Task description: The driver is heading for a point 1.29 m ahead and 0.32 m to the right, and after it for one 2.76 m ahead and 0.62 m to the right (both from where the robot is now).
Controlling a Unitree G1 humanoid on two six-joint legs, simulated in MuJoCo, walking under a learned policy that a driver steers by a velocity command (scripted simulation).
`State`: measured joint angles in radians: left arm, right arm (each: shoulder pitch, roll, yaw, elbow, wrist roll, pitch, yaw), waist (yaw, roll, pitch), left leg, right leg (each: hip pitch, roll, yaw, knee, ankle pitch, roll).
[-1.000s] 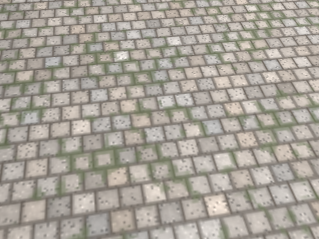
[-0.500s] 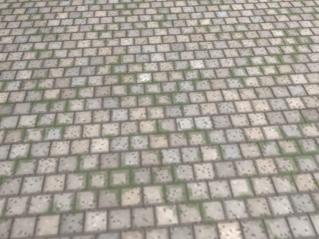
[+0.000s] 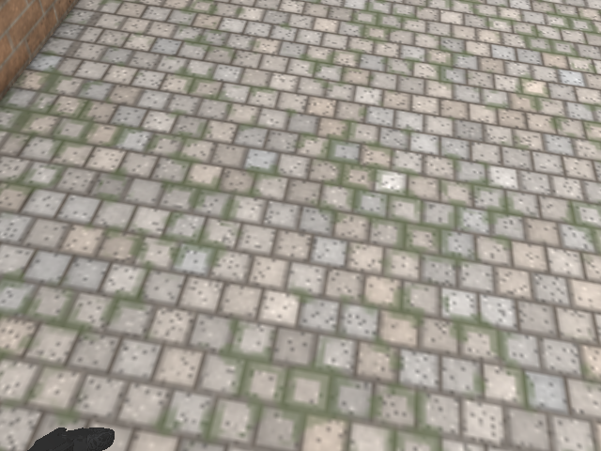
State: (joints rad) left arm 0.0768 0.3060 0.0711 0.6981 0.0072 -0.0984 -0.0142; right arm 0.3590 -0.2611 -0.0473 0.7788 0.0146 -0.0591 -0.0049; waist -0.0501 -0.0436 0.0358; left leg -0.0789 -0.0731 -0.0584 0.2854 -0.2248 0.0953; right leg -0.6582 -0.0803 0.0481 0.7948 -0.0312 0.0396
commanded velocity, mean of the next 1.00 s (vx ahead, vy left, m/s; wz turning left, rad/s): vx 0.49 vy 0.00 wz -0.38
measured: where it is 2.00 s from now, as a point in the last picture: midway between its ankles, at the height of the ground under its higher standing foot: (357, 288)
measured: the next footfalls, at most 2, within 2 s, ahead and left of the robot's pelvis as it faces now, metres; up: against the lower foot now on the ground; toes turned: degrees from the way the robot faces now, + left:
right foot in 0.24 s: +0.35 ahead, -0.11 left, +0.00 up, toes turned -3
left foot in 0.68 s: +0.64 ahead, +0.07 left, +0.00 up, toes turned -21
